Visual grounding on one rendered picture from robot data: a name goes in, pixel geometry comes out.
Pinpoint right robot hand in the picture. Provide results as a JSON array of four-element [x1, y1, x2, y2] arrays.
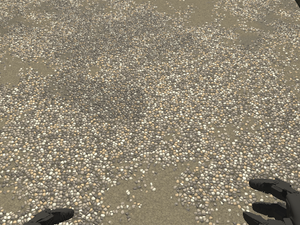
[[243, 177, 300, 225]]

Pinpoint left robot hand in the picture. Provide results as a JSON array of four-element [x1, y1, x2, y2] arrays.
[[23, 208, 74, 225]]

